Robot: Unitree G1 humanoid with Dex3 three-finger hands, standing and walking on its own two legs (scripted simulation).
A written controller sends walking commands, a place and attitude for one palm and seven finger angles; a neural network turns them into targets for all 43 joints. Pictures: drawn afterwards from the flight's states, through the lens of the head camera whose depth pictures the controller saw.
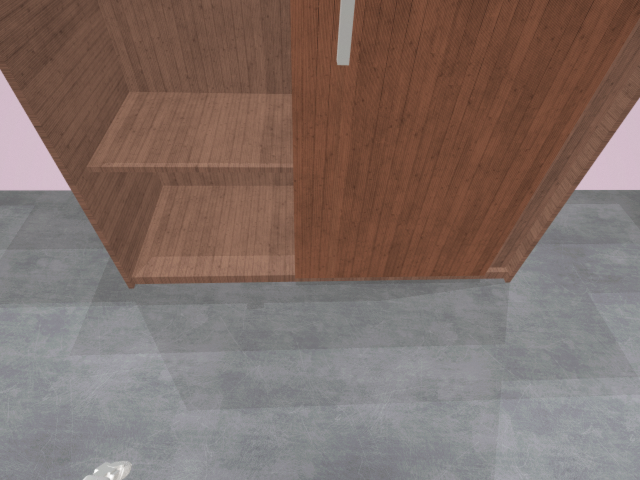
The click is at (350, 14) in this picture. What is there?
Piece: wardrobe's sliding door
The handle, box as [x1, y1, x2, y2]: [337, 0, 354, 64]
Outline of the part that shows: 341,0 337,46 337,64 348,64 354,0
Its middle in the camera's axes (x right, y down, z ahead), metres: +0.05 -0.43 +0.77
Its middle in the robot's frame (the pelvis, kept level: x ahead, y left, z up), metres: +0.89 +0.01 +0.19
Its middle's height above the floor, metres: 0.96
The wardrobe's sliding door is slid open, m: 0.61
